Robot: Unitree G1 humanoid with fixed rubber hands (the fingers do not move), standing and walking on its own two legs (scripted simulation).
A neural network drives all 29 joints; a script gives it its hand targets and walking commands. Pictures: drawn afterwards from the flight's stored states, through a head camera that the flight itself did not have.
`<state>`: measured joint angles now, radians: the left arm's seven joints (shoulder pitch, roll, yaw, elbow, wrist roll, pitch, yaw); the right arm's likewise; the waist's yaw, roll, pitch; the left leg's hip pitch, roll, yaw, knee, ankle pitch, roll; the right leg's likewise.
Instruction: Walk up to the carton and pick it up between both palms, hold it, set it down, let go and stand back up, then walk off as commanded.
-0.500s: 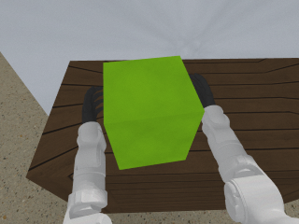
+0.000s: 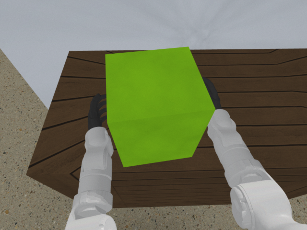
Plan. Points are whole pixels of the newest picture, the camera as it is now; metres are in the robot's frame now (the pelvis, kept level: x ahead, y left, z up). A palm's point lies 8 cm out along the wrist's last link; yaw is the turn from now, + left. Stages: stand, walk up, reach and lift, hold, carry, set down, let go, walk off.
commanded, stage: set down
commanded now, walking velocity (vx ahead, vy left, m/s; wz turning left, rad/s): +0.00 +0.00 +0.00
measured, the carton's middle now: (153, 111) +0.42 +0.03 +0.05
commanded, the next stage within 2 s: none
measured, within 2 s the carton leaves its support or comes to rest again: neither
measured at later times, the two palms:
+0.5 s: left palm (88, 150) +0.30 +0.18 +0.04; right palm (244, 114) +0.38 -0.19 +0.10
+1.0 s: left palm (77, 165) +0.26 +0.19 +0.05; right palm (246, 154) +0.29 -0.19 +0.07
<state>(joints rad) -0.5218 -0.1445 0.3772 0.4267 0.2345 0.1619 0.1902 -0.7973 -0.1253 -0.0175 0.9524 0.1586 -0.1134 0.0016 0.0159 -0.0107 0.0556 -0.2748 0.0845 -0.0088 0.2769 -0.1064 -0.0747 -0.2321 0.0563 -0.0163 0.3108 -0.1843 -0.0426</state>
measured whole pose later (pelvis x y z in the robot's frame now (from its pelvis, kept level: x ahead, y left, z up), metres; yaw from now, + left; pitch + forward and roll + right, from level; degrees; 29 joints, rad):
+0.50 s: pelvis -0.03 +0.01 -0.01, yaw -1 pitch +7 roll -1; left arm -0.36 -0.11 0.25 0.34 0.15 0.25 0.27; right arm -0.75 -0.34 0.09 0.94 0.38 -0.05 0.04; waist 0.03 -0.01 -0.06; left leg -0.41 0.11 -0.01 0.40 -0.11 -0.07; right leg -0.34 0.08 -0.01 0.37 -0.15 -0.04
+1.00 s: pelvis -0.07 +0.01 -0.01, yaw -1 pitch +3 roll -1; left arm -0.34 -0.03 0.15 0.27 0.03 0.42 0.31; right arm -0.48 -0.35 0.09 0.72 0.38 0.09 0.13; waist 0.03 -0.05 -0.06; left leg -0.39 0.08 -0.01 0.43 -0.09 -0.06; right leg -0.35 0.06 -0.01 0.45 -0.16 -0.04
